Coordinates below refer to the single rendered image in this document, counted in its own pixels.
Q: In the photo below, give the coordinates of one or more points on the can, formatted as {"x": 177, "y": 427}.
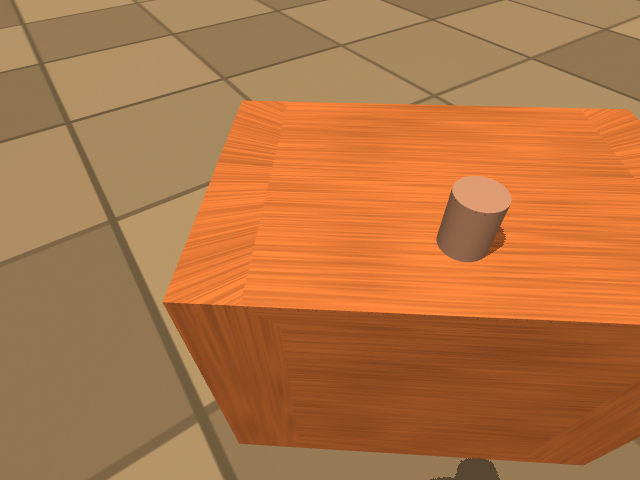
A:
{"x": 475, "y": 210}

